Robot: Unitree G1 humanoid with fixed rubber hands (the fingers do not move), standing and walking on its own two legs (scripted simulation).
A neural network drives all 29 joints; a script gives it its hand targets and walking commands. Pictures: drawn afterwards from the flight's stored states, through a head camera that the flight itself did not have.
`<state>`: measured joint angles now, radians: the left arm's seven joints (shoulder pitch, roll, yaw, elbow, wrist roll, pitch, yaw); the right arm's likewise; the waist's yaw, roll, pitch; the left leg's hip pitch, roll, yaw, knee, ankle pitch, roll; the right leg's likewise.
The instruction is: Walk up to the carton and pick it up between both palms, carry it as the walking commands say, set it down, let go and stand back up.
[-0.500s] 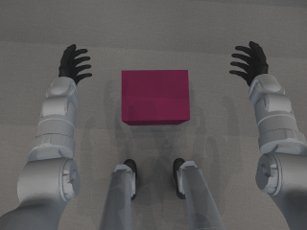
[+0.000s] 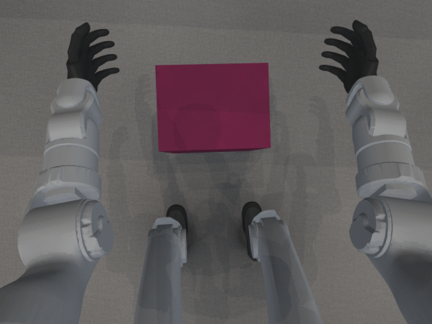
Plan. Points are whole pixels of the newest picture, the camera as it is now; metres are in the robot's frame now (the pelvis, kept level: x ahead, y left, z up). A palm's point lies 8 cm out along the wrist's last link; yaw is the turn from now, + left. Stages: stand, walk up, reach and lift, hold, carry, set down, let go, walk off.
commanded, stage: reach and lift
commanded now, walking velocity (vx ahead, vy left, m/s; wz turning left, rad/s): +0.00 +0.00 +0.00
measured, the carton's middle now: (212, 116) +0.49 -0.01 -0.46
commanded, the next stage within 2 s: none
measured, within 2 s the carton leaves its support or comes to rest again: neither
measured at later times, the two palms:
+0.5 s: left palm (116, 104) +0.50 +0.21 -0.29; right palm (311, 99) +0.49 -0.23 -0.28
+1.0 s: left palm (134, 115) +0.49 +0.20 -0.41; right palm (295, 112) +0.48 -0.24 -0.41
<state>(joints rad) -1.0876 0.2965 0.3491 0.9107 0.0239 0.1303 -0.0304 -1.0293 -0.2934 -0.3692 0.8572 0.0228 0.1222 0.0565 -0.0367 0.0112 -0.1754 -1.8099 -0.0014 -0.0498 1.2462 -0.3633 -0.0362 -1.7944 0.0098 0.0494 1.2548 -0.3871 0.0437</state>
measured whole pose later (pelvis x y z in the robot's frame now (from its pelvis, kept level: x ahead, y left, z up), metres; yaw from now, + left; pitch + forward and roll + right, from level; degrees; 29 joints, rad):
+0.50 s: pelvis -0.03 +0.00 -0.15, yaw +0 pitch +50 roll -1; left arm -1.25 0.39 0.22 0.96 -0.11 0.15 0.04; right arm -1.21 -0.37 -0.24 0.94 0.14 0.14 -0.02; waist -0.04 -0.01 -0.01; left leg -2.22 -0.03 -0.06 1.85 -0.50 -0.05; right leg -2.20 0.03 0.06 1.86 -0.53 0.06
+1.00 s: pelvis -0.04 +0.00 -0.24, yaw +0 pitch +43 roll +0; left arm -1.34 0.44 0.11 1.07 -0.24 0.06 0.07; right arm -1.30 -0.42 -0.15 1.03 0.22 0.05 -0.08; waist -0.02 -0.01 0.24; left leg -2.34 -0.03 -0.07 2.16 -0.56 -0.07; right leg -2.33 0.03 0.05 2.17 -0.58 0.06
